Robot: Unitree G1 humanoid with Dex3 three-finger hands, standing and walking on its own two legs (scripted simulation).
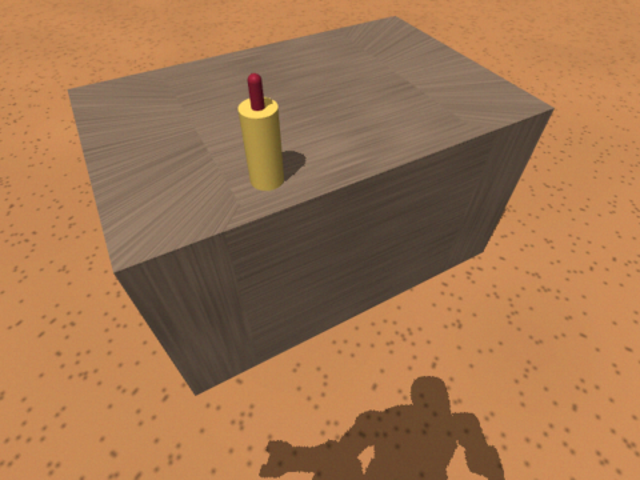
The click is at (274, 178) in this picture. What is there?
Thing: necked bottle
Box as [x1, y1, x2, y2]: [238, 73, 283, 190]
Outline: 252,73 248,76 250,98 240,103 238,106 238,112 251,184 258,189 269,190 276,188 283,181 277,104 273,100 266,98 262,95 261,79 257,74
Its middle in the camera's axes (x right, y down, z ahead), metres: -0.12 -0.21 +0.82
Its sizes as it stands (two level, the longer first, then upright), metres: 0.078 0.078 0.253
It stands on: a support 0.65 m high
